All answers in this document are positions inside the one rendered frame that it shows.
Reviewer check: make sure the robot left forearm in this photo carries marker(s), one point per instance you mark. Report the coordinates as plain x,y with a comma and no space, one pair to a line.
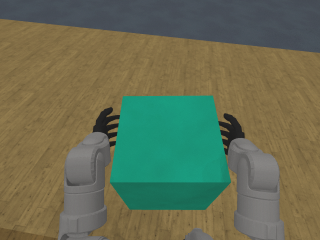
84,182

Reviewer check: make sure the right robot shin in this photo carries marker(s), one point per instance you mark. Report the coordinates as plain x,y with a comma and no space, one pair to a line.
197,229

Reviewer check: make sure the left robot hand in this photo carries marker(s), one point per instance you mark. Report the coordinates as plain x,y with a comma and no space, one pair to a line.
103,120

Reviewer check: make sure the robot right forearm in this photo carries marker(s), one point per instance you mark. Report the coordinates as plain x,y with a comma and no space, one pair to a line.
258,191

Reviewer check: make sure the carton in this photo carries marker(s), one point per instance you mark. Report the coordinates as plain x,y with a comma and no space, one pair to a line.
169,153

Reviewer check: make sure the right robot hand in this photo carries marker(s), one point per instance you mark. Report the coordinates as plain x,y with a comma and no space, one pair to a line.
235,130

